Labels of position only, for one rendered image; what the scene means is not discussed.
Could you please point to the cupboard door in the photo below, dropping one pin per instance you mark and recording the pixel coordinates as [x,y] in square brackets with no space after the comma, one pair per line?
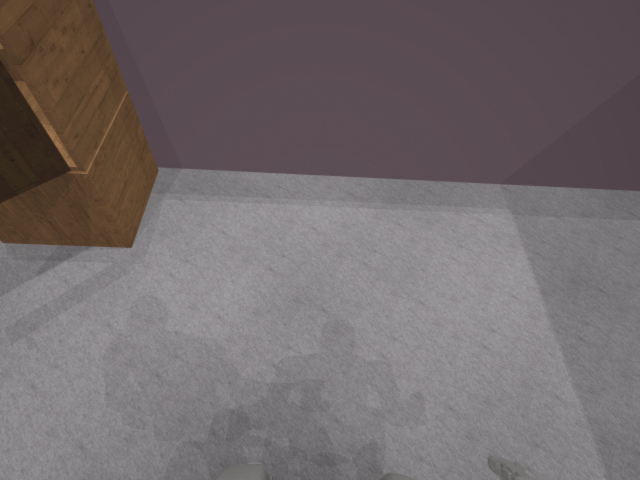
[28,156]

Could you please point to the robot right hand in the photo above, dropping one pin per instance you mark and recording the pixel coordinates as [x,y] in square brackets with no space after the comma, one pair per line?
[507,470]

